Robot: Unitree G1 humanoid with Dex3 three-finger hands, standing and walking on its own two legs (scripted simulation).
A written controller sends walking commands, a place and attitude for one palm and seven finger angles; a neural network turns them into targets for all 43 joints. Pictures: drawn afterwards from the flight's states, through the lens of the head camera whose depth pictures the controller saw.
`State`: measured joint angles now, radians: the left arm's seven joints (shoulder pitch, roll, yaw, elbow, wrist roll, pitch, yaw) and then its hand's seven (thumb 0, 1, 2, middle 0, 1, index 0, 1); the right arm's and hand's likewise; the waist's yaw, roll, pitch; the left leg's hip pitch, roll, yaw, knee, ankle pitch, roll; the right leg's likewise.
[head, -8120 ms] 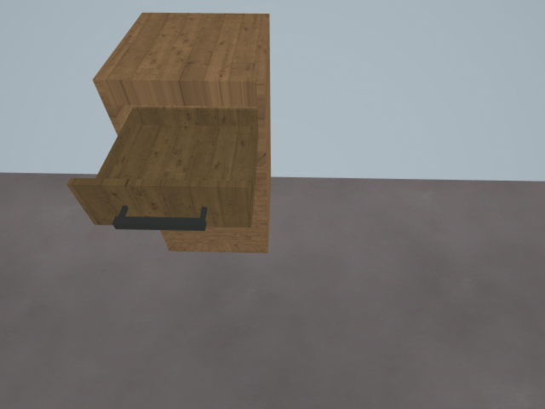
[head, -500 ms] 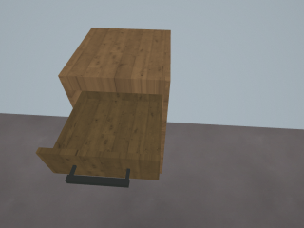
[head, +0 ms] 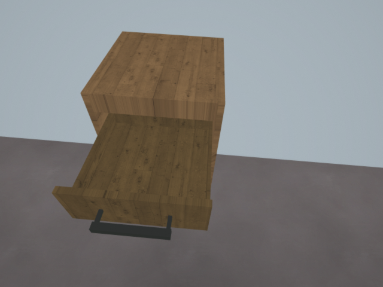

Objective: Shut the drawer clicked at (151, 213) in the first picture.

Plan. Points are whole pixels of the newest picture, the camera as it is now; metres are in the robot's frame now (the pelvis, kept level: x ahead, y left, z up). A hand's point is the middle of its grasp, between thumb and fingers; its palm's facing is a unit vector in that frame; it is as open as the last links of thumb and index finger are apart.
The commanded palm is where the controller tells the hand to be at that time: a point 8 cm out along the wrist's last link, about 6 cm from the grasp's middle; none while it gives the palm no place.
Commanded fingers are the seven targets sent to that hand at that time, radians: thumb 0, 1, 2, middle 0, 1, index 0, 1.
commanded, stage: look again from close up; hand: left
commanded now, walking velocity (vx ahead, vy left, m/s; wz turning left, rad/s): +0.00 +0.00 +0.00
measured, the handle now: (132, 223) +0.29 +0.17 -0.11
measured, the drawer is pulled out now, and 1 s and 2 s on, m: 0.30 0.30 0.30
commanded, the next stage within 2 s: raise the hand and make a fist in 0.62 s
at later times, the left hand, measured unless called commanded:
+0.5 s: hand out of the picture -0.01 +0.17 -0.18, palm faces +0.02 -0.98 -0.18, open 7.3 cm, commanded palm none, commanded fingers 0.00 0.90 0.90 -0.20 -0.30 -0.20 -0.30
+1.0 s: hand (129, 254) +0.18 +0.13 +0.01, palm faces +0.07 -1.00 +0.01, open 6.6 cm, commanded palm +0.08 +0.20 -0.06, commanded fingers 0.00 0.90 0.90 -0.50 -0.62 -0.50 -0.62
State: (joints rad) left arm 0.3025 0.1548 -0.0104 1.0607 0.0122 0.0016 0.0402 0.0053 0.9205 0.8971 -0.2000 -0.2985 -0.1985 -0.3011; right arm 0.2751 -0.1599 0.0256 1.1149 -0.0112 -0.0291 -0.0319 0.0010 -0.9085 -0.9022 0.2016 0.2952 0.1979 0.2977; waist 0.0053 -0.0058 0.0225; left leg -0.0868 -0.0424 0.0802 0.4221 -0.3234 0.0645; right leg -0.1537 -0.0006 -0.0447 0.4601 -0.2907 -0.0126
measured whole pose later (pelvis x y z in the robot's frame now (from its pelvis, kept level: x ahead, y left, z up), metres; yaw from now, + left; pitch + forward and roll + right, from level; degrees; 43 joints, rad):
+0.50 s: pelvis +0.00 +0.00 +0.00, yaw +0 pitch -1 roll +0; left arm 0.31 0.15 -0.01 1.07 0.01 0.00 0.04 0.00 0.92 0.90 -0.20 -0.30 -0.20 -0.30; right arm 0.30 -0.14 0.02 1.15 -0.01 -0.03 -0.03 0.00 -0.91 -0.90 0.20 0.30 0.20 0.30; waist 0.00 -0.01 0.03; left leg -0.08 -0.05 0.08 0.39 -0.30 0.07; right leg -0.15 0.00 -0.04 0.44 -0.27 -0.01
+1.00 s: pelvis -0.05 -0.02 -0.03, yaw +2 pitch +6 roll +1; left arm 0.33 0.13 0.04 0.13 -0.19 -0.34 -0.09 0.02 0.94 0.90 -0.31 -0.43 -0.31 -0.43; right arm 0.24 -0.27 -0.02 0.71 0.01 -0.30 -0.02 0.01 -0.92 -0.90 0.20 0.30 0.20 0.30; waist -0.04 0.01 -0.12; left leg -0.47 -0.05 0.07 0.74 -0.39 0.05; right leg -0.53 -0.02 -0.06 0.78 -0.36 -0.03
